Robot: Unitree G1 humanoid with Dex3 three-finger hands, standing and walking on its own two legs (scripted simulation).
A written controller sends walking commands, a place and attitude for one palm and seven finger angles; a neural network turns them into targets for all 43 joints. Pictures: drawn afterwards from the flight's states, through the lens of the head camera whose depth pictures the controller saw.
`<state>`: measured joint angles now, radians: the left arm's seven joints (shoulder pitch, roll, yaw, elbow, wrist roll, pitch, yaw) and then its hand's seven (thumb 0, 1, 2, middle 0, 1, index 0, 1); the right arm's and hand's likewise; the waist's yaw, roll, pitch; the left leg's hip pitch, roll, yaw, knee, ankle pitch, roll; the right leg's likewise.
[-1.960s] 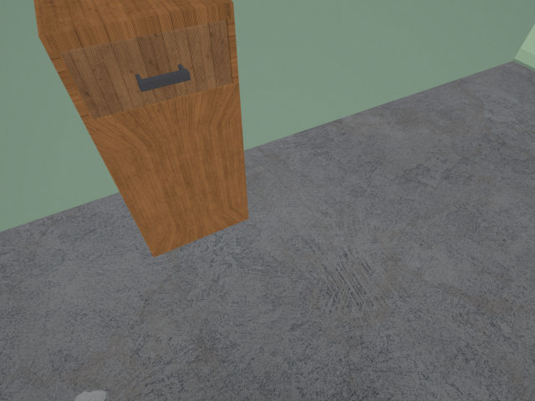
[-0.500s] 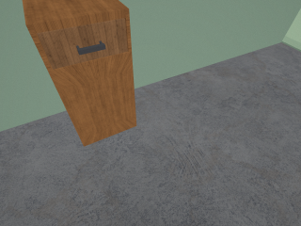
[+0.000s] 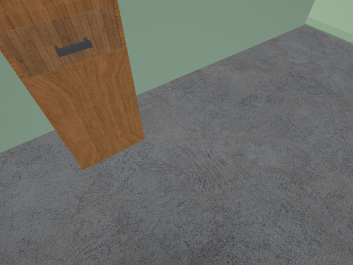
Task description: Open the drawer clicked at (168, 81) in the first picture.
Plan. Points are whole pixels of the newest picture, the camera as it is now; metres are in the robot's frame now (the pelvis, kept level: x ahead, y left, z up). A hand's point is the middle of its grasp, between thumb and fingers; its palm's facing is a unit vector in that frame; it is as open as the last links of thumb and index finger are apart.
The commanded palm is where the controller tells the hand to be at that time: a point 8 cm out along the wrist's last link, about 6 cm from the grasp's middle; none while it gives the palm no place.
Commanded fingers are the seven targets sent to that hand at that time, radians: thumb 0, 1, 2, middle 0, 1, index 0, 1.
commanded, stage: walk to a spot facing it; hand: left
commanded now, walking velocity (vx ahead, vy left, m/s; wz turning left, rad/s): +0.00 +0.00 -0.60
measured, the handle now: (73, 45) +0.84 +0.48 +0.04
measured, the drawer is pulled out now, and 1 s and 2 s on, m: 0.00 0.00 0.00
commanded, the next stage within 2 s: turn to face it in 1.36 s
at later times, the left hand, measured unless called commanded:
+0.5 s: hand out of the picture +0.07 +0.23 -0.17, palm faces -0.13 -0.97 -0.20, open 7.4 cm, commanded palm none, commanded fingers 0.00 0.90 0.90 -0.20 -0.30 -0.20 -0.30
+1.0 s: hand (185, 178) +0.40 +0.01 -0.17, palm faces -0.63 -0.76 -0.14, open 7.4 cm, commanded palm none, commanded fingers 0.00 0.90 0.90 -0.20 -0.30 -0.20 -0.30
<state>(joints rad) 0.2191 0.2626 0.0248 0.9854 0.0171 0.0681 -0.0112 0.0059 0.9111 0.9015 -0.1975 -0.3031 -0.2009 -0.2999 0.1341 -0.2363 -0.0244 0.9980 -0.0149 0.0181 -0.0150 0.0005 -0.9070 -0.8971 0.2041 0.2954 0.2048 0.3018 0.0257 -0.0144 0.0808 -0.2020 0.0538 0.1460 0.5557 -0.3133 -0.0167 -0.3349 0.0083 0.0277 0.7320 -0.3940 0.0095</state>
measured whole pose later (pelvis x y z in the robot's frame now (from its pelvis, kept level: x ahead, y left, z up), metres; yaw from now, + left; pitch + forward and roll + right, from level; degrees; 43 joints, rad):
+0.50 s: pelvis +0.04 +0.03 +0.01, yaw -14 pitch +1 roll -1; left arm 0.37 0.22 0.07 0.96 0.02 0.02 -0.02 0.01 0.91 0.90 -0.20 -0.30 -0.20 -0.30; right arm 0.19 -0.23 -0.05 0.91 -0.01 -0.03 0.00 0.00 -0.91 -0.90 0.20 0.30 0.20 0.30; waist 0.05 -0.02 -0.02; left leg -0.26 0.03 0.03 0.51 -0.30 -0.02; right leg -0.29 0.10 0.19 0.54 -0.30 -0.02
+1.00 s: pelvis +0.18 -0.04 -0.01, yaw -34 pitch -1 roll -1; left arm 0.04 0.21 0.05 0.90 0.03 0.01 -0.06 0.01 0.91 0.90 -0.19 -0.30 -0.20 -0.30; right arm 0.56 -0.13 -0.02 1.10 -0.02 -0.04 -0.02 0.00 -0.91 -0.90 0.20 0.30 0.20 0.30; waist -0.07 -0.02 0.13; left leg 0.07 0.16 0.35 0.62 -0.52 -0.06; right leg -0.46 0.00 -0.17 0.61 -0.19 -0.08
